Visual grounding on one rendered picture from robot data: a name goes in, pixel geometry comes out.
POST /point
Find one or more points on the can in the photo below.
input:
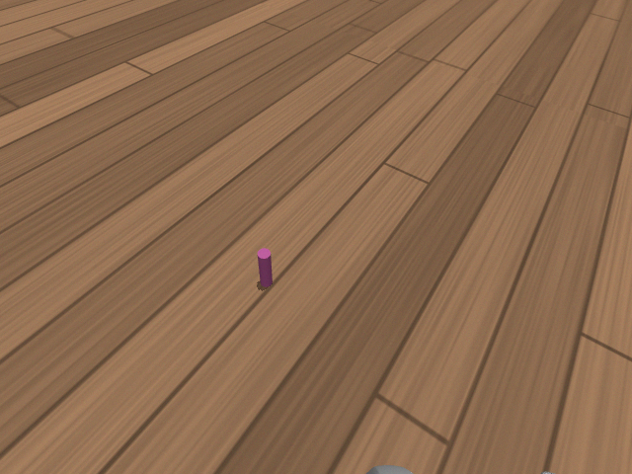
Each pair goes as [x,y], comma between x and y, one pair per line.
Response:
[265,267]

